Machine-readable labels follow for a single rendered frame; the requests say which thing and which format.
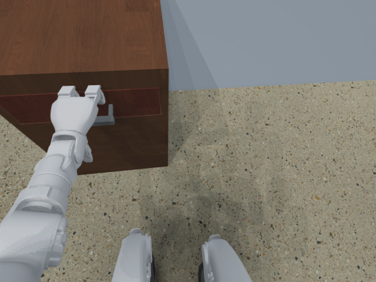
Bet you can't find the robot left hand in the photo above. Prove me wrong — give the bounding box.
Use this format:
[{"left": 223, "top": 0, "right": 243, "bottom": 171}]
[{"left": 51, "top": 85, "right": 105, "bottom": 163}]

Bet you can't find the cabinet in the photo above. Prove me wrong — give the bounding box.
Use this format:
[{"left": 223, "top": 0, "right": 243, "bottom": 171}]
[{"left": 0, "top": 0, "right": 169, "bottom": 175}]

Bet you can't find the drawer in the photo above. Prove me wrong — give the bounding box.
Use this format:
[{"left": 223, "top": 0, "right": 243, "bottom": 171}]
[{"left": 0, "top": 87, "right": 160, "bottom": 123}]

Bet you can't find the left robot upper arm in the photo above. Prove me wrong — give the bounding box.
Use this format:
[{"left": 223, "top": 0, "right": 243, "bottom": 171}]
[{"left": 0, "top": 210, "right": 68, "bottom": 282}]

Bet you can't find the left robot forearm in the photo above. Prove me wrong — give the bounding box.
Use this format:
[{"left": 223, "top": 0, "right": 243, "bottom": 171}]
[{"left": 0, "top": 130, "right": 86, "bottom": 235}]

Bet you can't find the robot left thigh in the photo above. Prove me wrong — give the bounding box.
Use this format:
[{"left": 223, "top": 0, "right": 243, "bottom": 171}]
[{"left": 111, "top": 233, "right": 152, "bottom": 282}]

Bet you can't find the robot right shin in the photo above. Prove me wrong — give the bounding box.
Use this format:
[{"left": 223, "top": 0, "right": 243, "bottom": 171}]
[{"left": 204, "top": 234, "right": 220, "bottom": 282}]

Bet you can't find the handle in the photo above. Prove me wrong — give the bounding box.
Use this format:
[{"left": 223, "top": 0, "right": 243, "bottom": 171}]
[{"left": 92, "top": 104, "right": 115, "bottom": 126}]

